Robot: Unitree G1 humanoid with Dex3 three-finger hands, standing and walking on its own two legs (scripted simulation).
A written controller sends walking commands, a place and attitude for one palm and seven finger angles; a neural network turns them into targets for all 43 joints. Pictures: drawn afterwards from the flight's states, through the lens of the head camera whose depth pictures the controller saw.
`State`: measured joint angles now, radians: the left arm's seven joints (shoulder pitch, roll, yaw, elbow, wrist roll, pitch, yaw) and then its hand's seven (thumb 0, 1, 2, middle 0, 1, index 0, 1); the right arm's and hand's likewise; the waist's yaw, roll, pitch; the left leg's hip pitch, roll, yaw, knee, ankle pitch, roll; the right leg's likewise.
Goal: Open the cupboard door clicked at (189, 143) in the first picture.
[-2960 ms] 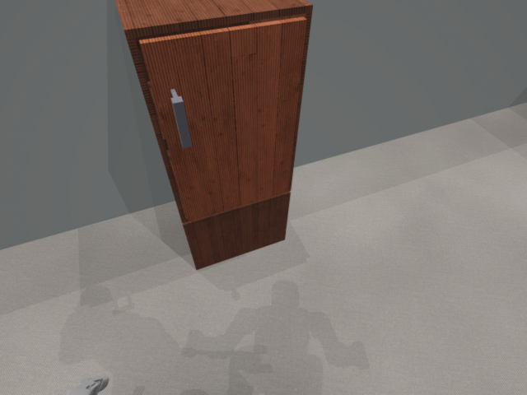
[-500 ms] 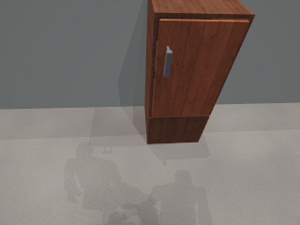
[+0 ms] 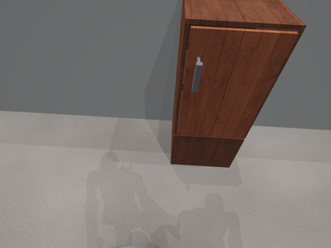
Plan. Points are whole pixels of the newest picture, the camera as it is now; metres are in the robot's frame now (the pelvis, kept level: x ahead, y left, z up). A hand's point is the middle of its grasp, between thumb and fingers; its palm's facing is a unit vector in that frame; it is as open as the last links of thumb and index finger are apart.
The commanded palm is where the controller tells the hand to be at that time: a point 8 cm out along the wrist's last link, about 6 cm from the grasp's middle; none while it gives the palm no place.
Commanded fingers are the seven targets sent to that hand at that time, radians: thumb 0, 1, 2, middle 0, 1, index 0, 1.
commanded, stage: take the last steps up to it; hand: left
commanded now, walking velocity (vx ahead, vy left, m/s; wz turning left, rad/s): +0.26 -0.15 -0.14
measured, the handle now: (196, 74) +0.74 -0.05 +0.02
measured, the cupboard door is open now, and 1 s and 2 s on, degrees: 0 0 0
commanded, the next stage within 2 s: come to a stop and stand still in 0.46 s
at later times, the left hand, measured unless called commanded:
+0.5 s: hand (127, 213) +0.25 +0.14 -0.17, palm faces -0.11 -0.97 -0.20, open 7.4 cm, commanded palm none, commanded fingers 0.00 0.90 0.90 -0.20 -0.30 -0.20 -0.30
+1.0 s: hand (149, 211) +0.25 +0.07 -0.15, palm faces +0.03 -0.95 -0.31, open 7.3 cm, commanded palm none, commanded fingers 0.00 0.90 0.90 -0.20 -0.30 -0.20 -0.30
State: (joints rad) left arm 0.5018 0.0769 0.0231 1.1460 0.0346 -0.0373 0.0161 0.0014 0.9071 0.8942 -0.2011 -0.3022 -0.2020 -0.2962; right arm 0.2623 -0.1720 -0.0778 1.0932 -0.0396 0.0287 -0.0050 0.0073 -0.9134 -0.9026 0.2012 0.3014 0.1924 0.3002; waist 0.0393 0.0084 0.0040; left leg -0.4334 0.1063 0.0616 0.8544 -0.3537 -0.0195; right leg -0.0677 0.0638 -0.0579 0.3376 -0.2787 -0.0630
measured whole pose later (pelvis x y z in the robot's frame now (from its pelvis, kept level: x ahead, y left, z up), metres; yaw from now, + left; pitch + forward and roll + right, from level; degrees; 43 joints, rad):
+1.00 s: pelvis +0.16 -0.12 -0.01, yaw -3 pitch -2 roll +3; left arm 0.16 0.16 0.05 0.99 0.02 0.01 0.05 -0.01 0.91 0.89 -0.20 -0.30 -0.21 -0.30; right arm 0.11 -0.24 -0.09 0.98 -0.04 0.09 0.00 0.00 -0.92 -0.90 0.20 0.30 0.19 0.30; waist 0.03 0.04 0.08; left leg -0.49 0.00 -0.04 1.17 -0.32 -0.07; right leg -0.35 -0.06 -0.17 0.48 -0.10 -0.09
